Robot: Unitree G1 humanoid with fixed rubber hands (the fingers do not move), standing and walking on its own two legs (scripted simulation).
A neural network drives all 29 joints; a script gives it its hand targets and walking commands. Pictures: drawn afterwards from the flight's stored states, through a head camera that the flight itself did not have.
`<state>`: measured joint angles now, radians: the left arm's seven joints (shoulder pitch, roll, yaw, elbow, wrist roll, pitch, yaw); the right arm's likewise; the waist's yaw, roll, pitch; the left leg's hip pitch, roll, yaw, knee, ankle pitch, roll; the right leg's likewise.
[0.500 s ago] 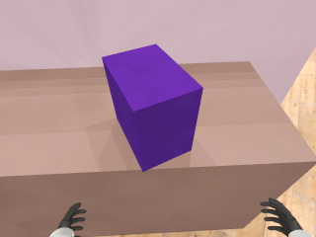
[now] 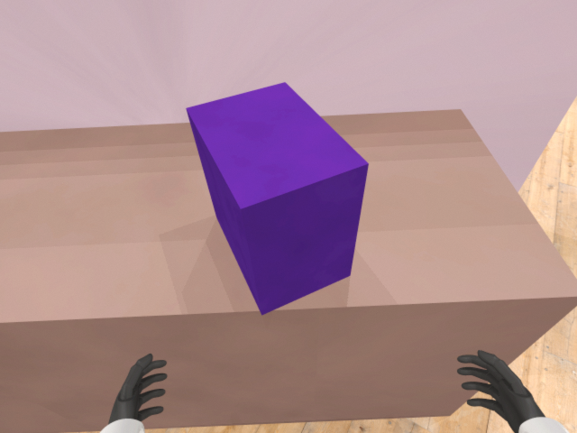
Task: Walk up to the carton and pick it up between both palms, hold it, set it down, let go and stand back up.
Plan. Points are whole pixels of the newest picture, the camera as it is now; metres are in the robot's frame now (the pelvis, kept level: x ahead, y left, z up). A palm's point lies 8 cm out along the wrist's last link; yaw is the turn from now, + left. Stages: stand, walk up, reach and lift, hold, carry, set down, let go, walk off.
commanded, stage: reach and lift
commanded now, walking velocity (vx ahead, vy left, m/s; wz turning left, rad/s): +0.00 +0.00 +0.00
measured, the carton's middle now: (273, 197) +0.45 +0.05 +0.08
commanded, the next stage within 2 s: none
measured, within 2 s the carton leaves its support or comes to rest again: neither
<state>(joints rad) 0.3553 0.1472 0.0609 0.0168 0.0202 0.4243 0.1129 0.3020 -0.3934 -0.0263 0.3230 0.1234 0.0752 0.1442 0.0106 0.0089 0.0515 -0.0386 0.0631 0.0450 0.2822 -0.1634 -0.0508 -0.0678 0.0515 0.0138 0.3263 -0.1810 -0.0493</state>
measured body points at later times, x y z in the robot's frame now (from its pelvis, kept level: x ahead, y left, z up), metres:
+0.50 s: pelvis -0.01 +0.01 +0.00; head -0.02 +0.01 +0.45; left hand +0.17 +0.18 +0.03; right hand +0.19 -0.26 +0.01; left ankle +0.00 +0.15 -0.75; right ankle +0.00 -0.09 -0.75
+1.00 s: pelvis -0.02 -0.02 +0.00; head -0.02 -0.02 +0.45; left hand +0.19 +0.16 +0.09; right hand +0.23 -0.25 +0.06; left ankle +0.00 +0.15 -0.75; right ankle +0.00 -0.09 -0.75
